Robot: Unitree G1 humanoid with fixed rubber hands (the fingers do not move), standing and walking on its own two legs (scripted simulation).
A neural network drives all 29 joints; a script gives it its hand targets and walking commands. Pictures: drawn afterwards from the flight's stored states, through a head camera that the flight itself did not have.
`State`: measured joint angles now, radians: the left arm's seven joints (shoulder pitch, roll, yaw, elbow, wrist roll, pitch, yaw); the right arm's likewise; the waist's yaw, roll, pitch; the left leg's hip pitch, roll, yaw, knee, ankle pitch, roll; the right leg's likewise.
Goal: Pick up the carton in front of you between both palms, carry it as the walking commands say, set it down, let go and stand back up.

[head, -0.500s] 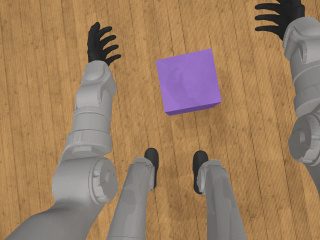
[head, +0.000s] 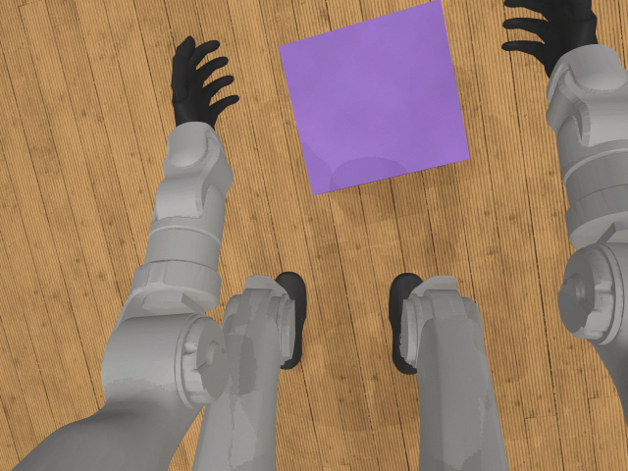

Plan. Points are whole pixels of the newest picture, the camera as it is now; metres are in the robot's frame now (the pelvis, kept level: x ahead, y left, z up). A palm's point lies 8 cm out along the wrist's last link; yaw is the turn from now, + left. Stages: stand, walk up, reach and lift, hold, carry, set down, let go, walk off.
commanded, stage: reach and lift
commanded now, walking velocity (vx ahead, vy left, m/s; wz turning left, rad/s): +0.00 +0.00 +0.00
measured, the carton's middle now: (370, 118) +0.51 -0.06 -0.39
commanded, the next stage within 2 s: none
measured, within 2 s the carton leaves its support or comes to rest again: leaves its support in 1.24 s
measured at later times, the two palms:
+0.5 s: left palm (237, 128) +0.50 +0.14 -0.31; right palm (489, 86) +0.53 -0.23 -0.33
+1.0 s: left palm (260, 123) +0.50 +0.10 -0.30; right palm (476, 79) +0.53 -0.20 -0.31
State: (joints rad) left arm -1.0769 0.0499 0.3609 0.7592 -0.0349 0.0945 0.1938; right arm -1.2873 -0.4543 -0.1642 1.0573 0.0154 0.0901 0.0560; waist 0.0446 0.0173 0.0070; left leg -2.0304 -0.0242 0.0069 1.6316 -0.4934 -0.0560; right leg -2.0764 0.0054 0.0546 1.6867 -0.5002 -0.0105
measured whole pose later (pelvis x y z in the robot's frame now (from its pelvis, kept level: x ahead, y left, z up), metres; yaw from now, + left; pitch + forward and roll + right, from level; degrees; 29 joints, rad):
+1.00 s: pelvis -0.04 +0.00 -0.14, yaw +1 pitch +36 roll +6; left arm -1.50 0.10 0.32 1.09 -0.14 0.07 0.23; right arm -1.68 -0.51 0.12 1.31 0.16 0.10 0.02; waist 0.04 0.08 0.41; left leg -2.21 -0.06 0.01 2.12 -0.54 -0.09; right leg -2.27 0.00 0.06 2.19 -0.55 -0.02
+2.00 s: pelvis -0.02 +0.02 -0.01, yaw -5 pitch +43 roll +2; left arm -0.97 -0.16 0.58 0.53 0.20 0.35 0.14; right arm -1.09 -0.12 -0.34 0.77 -0.25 0.41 0.04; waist 0.02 0.05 -0.16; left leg -1.96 -0.09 -0.06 1.71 -0.50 -0.07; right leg -1.99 0.04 0.06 1.71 -0.47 0.03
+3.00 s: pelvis +0.07 +0.02 +0.24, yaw -7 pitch +7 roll +0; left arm -0.33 -0.17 0.32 0.46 0.24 0.43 0.04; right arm -0.31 0.13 -0.26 0.47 -0.24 0.50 -0.03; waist 0.00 0.02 -0.12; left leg -0.47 -0.03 -0.09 0.66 -0.31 -0.01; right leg -0.48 0.02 0.07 0.64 -0.28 0.02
